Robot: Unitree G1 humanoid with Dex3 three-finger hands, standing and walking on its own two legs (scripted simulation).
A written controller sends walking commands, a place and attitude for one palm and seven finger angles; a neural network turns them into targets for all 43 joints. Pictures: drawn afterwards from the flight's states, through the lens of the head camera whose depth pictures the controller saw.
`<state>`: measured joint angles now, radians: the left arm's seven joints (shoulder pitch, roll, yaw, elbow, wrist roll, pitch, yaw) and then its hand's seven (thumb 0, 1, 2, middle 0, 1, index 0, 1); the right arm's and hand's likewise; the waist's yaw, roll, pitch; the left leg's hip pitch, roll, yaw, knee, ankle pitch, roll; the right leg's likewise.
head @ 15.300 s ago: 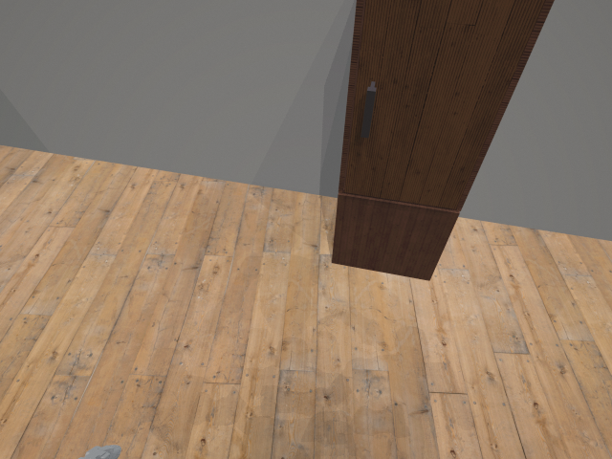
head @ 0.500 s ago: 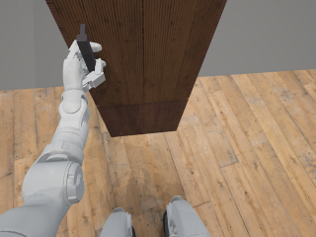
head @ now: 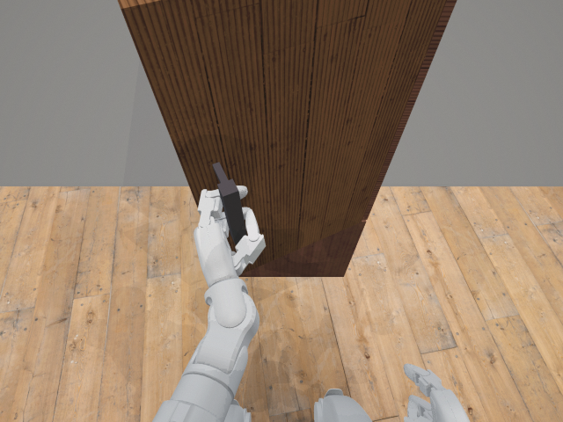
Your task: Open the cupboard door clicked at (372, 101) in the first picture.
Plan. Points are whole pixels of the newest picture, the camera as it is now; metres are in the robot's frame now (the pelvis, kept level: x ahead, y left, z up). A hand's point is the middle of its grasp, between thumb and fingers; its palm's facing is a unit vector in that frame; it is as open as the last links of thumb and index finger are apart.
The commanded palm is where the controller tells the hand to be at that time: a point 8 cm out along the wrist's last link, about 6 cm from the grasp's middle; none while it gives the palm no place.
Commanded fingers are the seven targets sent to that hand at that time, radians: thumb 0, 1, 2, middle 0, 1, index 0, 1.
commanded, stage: pull the door open along its arc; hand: left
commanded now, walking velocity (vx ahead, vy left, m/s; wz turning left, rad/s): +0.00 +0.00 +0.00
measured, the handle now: (229, 204) +0.41 +0.09 +0.05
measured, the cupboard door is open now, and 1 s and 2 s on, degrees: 25 42 41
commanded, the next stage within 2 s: open thumb and fingers to let go in 0.48 s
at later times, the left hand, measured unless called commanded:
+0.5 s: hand (306, 300) +0.27 -0.02 +0.05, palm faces +0.11 -0.99 -0.06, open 6.5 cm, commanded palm +0.22 +0.02 +0.04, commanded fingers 0.00 0.90 0.90 -0.40 -1.35 -0.40 -1.35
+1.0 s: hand (290, 287) +0.29 +0.00 +0.04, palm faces +0.31 -0.95 -0.07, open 10.6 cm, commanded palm +0.24 +0.04 +0.04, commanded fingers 0.00 -0.50 0.30 -0.30 -1.20 -0.30 -1.20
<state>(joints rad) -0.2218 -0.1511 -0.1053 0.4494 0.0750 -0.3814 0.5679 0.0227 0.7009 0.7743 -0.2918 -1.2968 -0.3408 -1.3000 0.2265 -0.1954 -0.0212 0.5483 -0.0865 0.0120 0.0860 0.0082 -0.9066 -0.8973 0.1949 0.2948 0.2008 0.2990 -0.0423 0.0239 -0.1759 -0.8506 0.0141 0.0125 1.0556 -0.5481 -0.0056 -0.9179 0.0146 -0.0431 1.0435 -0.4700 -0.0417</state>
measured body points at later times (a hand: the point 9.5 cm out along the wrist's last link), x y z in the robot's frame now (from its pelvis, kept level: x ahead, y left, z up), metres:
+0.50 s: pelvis +0.01 -0.05 +0.01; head +0.06 -0.08 +0.46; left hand +0.26 +0.03 +0.05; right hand +0.19 -0.25 -0.09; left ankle -0.03 +0.12 -0.66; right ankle +0.01 -0.10 -0.66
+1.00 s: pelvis -0.02 -0.06 +0.00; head +0.05 -0.10 +0.44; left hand +0.27 +0.05 +0.05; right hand +0.17 -0.26 -0.12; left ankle -0.03 +0.13 -0.66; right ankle +0.01 -0.10 -0.66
